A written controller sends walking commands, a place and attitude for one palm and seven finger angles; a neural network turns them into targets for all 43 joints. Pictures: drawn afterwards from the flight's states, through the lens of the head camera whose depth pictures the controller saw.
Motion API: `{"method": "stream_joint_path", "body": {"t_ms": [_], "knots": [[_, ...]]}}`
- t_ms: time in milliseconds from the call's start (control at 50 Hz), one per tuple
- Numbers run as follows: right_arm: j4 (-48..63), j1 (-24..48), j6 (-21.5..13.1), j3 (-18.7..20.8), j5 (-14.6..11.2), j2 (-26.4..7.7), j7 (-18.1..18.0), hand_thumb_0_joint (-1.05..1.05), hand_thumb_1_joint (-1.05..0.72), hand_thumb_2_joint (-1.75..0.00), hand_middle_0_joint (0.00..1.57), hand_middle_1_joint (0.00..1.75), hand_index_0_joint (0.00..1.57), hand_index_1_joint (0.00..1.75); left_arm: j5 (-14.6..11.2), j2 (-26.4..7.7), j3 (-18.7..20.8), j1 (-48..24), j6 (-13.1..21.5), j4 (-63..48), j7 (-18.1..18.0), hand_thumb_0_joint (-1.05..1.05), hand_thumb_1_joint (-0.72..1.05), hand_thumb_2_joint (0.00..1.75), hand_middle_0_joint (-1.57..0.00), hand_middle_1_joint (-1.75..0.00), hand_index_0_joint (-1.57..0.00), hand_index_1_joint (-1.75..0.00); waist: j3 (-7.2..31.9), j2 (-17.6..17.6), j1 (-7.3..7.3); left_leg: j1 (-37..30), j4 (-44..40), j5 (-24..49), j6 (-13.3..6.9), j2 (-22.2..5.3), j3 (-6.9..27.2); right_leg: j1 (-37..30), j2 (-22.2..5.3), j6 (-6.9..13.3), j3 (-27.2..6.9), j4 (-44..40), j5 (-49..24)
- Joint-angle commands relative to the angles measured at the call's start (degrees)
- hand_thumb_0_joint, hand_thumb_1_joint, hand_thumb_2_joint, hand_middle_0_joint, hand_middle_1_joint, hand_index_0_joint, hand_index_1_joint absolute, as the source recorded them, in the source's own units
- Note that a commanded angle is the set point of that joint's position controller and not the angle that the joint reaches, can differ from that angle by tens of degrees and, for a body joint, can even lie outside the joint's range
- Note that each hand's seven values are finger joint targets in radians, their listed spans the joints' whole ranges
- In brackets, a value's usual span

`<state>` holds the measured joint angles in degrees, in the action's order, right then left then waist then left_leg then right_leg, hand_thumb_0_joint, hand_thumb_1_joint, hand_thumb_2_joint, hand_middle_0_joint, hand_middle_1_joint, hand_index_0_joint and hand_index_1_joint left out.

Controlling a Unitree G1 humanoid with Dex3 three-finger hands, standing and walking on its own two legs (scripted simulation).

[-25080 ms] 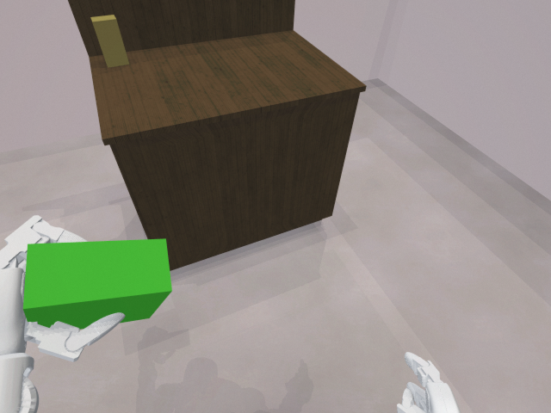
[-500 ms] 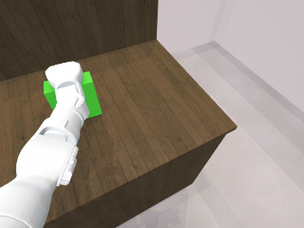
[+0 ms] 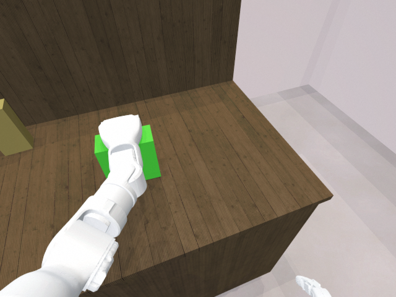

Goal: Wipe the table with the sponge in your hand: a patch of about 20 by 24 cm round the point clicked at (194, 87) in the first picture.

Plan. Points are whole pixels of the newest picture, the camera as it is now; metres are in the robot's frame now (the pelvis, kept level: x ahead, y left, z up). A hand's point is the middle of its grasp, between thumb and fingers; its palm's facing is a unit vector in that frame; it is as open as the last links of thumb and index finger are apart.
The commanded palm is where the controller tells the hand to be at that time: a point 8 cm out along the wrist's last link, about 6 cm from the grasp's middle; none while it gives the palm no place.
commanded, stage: wipe back along the third lane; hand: left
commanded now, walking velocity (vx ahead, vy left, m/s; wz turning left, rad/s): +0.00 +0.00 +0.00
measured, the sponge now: (132, 162) +0.42 +0.19 +0.02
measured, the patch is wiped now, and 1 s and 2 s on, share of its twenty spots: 0.95 0.95 0.95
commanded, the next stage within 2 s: slide back across to the middle lane in 2.00 s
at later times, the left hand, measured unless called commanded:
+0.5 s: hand (130, 166) +0.37 +0.17 +0.07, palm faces +0.00 -0.03 -1.00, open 10.3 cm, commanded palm +0.32 +0.15 +0.10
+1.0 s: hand (136, 178) +0.34 +0.15 +0.07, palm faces +0.01 -0.03 -1.00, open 10.3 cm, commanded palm +0.28 +0.13 +0.11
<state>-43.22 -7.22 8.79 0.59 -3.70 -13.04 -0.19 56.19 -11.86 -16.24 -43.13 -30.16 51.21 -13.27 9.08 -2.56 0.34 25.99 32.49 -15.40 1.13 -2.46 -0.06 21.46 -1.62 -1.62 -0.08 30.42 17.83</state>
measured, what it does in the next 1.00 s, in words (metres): stands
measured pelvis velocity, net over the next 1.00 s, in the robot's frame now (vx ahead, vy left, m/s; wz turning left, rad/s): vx -0.01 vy -0.02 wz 0.02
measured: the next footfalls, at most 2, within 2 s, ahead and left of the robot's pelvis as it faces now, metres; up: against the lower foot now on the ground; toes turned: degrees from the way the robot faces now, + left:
none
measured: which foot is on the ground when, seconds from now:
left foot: down 0.00-1.00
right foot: down 0.00-1.00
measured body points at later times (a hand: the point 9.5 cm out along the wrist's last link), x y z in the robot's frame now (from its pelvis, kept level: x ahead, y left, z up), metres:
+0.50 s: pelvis +0.01 -0.02 +0.00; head -0.01 -0.04 +0.45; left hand +0.36 +0.17 +0.12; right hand +0.22 -0.23 -0.10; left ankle +0.00 +0.13 -0.73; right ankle -0.03 -0.14 -0.73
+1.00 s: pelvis -0.01 -0.02 +0.00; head -0.03 -0.06 +0.45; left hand +0.33 +0.15 +0.12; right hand +0.22 -0.23 -0.09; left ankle +0.00 +0.13 -0.73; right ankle -0.03 -0.14 -0.73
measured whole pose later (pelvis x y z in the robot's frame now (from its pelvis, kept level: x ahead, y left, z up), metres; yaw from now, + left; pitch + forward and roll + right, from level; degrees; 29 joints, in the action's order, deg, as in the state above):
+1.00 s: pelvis -0.01 -0.02 +0.00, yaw +1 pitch +2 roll +0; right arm -39.9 -1.8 10.7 -0.7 -5.4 -13.8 1.9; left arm 56.6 -11.1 -24.7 -23.7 -33.9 26.2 -8.6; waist 7.1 -4.3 -3.5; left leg 17.7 30.7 -14.8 2.7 -2.7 1.2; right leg 14.4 -1.3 0.1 1.2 32.2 19.6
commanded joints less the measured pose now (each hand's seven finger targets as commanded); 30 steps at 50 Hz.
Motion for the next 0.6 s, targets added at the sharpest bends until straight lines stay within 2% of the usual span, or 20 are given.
{"method": "stream_joint_path", "body": {"t_ms": [0,20,40,80,120,140,160,220,240,280,300,340,360,400,420,440,480,500,540,580], "knots": [[8.13,7.29,-1.13,1.95,-0.13,-7.36,-0.33,0.00,-0.90,-0.90,0.20,0.30,0.20,0.30,-1.20,-2.64,0.97,-12.30,-1.11,-8.07,2.74,0.00,0.10,1.30,-1.20,-1.60,-1.20,-1.60,12.82,6.53,-0.38,-13.35,-2.08,18.92,-2.44,2.13,-1.48,-4.71,3.25,4.46,4.80,-2.15,-24.60],[8.60,7.60,-0.92,1.76,-0.04,-7.42,-0.36,0.00,-0.90,-0.90,0.20,0.30,0.20,0.30,-1.28,-1.79,-0.15,-10.78,-1.40,-8.90,3.02,0.00,0.10,1.30,-1.20,-1.60,-1.20,-1.60,12.23,6.24,-0.78,-13.58,-2.03,19.01,-2.56,2.42,-1.73,-5.11,3.28,4.49,4.83,-2.48,-25.01],[8.78,8.14,-0.63,1.63,-0.06,-7.41,-0.36,0.00,-0.90,-0.90,0.20,0.30,0.20,0.30,-0.86,-2.74,0.23,-10.28,-1.57,-10.27,3.20,0.00,0.10,1.30,-1.20,-1.60,-1.20,-1.60,13.00,6.08,-1.06,-13.93,-2.05,19.78,-2.44,2.43,-1.68,-5.75,3.08,4.60,4.70,-2.22,-25.98],[9.30,9.46,-0.19,1.55,-0.20,-7.08,-0.14,0.00,-0.90,-0.90,0.20,0.30,0.20,0.30,-0.61,0.10,-2.36,-8.92,-2.15,-11.68,3.84,0.00,0.10,1.30,-1.20,-1.60,-1.20,-1.60,11.55,6.32,-0.92,-14.31,-1.81,20.17,-2.41,2.52,-1.84,-5.39,3.05,4.72,4.85,-2.29,-26.53],[10.07,10.27,-0.06,1.60,-0.17,-7.11,0.14,0.00,-0.90,-0.90,0.20,0.30,0.20,0.30,-1.28,1.05,-3.15,-6.96,-2.02,-14.95,4.37,0.00,0.10,1.30,-1.20,-1.60,-1.20,-1.60,13.42,5.31,-1.49,-15.55,-1.30,22.12,-2.51,2.80,-1.87,-7.11,3.08,4.97,4.81,-1.75,-29.05],[10.11,10.71,0.21,1.51,-0.22,-7.15,0.29,0.00,-0.90,-0.90,0.20,0.30,0.20,0.30,-0.84,-0.11,-2.52,-5.94,-2.17,-15.47,4.52,0.00,0.10,1.30,-1.20,-1.60,-1.20,-1.60,13.24,5.82,-1.68,-15.37,-1.24,22.51,-2.37,2.71,-1.71,-7.33,2.94,5.04,4.84,-1.46,-29.63],[10.48,11.32,0.39,1.43,-0.23,-7.08,0.41,0.00,-0.90,-0.90,0.20,0.30,0.20,0.30,-0.90,1.29,-3.79,-4.85,-2.31,-16.46,4.83,0.00,0.10,1.30,-1.20,-1.60,-1.20,-1.60,12.68,6.54,-1.63,-15.37,-1.07,22.99,-2.48,2.86,-1.88,-7.62,2.90,5.03,4.69,-1.47,-30.87],[10.98,12.47,0.71,1.16,-0.42,-7.17,0.55,0.00,-0.90,-0.90,0.20,0.30,0.20,0.30,-1.87,0.63,-3.46,-3.35,-2.55,-19.12,5.36,0.00,0.10,1.30,-1.20,-1.60,-1.20,-1.60,11.50,7.12,-1.96,-15.01,-1.43,21.96,-2.47,2.96,-1.78,-8.48,2.84,4.95,4.77,-1.70,-30.67],[10.92,12.82,0.79,1.08,-0.49,-7.16,0.46,0.00,-0.90,-0.90,0.20,0.30,0.20,0.30,-1.57,-0.86,-2.32,-2.37,-2.64,-19.61,5.40,0.00,0.10,1.30,-1.20,-1.60,-1.20,-1.60,11.36,7.58,-2.22,-14.90,-1.51,21.88,-2.44,2.98,-1.80,-8.79,2.65,4.93,4.57,-1.69,-30.84],[11.33,13.65,0.85,0.82,-0.60,-7.00,0.43,0.00,-0.90,-0.90,0.20,0.30,0.20,0.30,-1.55,0.41,-3.89,-1.60,-2.96,-21.10,5.88,0.00,0.10,1.30,-1.20,-1.60,-1.20,-1.60,10.36,7.77,-2.22,-14.72,-1.83,21.16,-2.49,3.16,-1.93,-8.84,2.55,4.86,4.40,-2.00,-30.54],[11.34,13.78,0.82,1.00,-0.77,-7.03,0.50,0.00,-0.90,-0.90,0.20,0.30,0.20,0.30,-1.69,0.30,-3.60,-1.98,-2.78,-22.02,6.02,0.00,0.10,1.30,-1.20,-1.60,-1.20,-1.60,10.54,6.89,-1.96,-15.07,-1.78,21.32,-2.43,2.99,-1.96,-8.96,2.55,4.98,4.38,-1.65,-30.41],[11.55,14.03,0.75,0.80,-0.67,-7.13,0.60,0.00,-0.90,-0.90,0.20,0.30,0.20,0.30,-1.36,-1.31,-2.60,1.30,-2.86,-22.95,6.08,0.00,0.10,1.30,-1.20,-1.60,-1.20,-1.60,10.57,6.48,-2.89,-15.02,-1.88,21.24,-2.44,3.24,-1.96,-9.63,2.55,5.03,4.21,-1.76,-30.37],[12.02,14.36,0.68,0.67,-0.67,-7.03,0.63,0.00,-0.90,-0.90,0.20,0.30,0.20,0.30,-1.53,-0.44,-3.51,2.23,-2.91,-24.02,6.37,0.00,0.10,1.30,-1.20,-1.60,-1.20,-1.60,10.24,6.35,-3.00,-14.91,-1.92,21.14,-2.53,3.41,-2.12,-9.93,2.52,4.99,4.07,-1.93,-30.76],[12.07,14.57,0.55,0.83,-0.86,-7.10,0.78,0.00,-0.90,-0.90,0.20,0.30,0.20,0.30,-1.67,-0.13,-3.55,2.38,-2.76,-25.29,6.64,0.00,0.10,1.30,-1.20,-1.60,-1.20,-1.60,10.28,7.97,-2.78,-14.69,-2.23,20.45,-2.52,3.18,-1.95,-10.01,2.61,4.92,4.26,-1.65,-29.75],[12.29,14.76,0.57,0.76,-0.89,-7.20,0.72,0.00,-0.90,-0.90,0.20,0.30,0.20,0.30,-1.85,-1.36,-2.66,4.01,-2.96,-25.71,6.61,0.00,0.10,1.30,-1.20,-1.60,-1.20,-1.60,9.66,7.52,-3.31,-14.71,-2.39,19.77,-2.57,3.26,-1.95,-10.06,2.67,4.91,4.12,-2.23,-28.81],[12.19,15.14,0.51,0.62,-0.97,-7.12,0.74,0.00,-0.90,-0.90,0.20,0.30,0.20,0.30,-1.44,-0.84,-3.72,2.51,-2.98,-26.52,6.57,0.00,0.10,1.30,-1.20,-1.60,-1.20,-1.60,9.58,6.40,-2.95,-14.81,-2.48,19.32,-2.48,3.22,-2.02,-9.39,2.58,4.98,3.80,-2.06,-28.11],[12.46,15.39,0.32,0.71,-1.03,-7.03,1.09,0.00,-0.90,-0.90,0.20,0.30,0.20,0.30,-1.37,0.72,-4.99,4.49,-3.12,-27.19,6.65,0.00,0.10,1.30,-1.20,-1.60,-1.20,-1.60,9.30,7.01,-3.17,-14.71,-2.70,18.71,-2.50,3.17,-1.75,-8.97,2.76,5.09,4.13,-2.06,-26.43],[12.53,15.45,0.14,1.08,-1.13,-6.96,1.11,0.00,-0.90,-0.90,0.20,0.30,0.20,0.30,-1.83,0.10,-3.82,5.22,-2.93,-27.61,6.55,0.00,0.10,1.30,-1.20,-1.60,-1.20,-1.60,9.47,8.20,-3.33,-14.83,-2.79,18.49,-2.54,3.02,-1.61,-9.31,2.86,5.01,4.20,-2.15,-25.65],[12.45,15.84,0.06,0.75,-1.27,-6.90,1.11,0.00,-0.90,-0.90,0.20,0.30,0.20,0.30,-1.86,1.47,-5.82,3.81,-3.06,-28.05,6.57,0.00,0.10,1.30,-1.20,-1.60,-1.20,-1.60,8.08,8.04,-2.86,-14.59,-3.17,16.50,-2.60,3.05,-1.71,-8.11,2.86,4.93,4.14,-2.60,-23.37],[12.31,16.14,-0.13,0.76,-1.37,-6.92,1.19,0.00,-0.90,-0.90,0.20,0.30,0.20,0.30,-1.68,1.47,-5.86,3.92,-3.30,-27.45,6.48,0.00,0.10,1.30,-1.20,-1.60,-1.20,-1.60,7.47,7.43,-3.14,-14.37,-3.52,15.00,-2.52,3.01,-1.59,-7.29,2.95,5.07,4.12,-2.81,-20.76]]}}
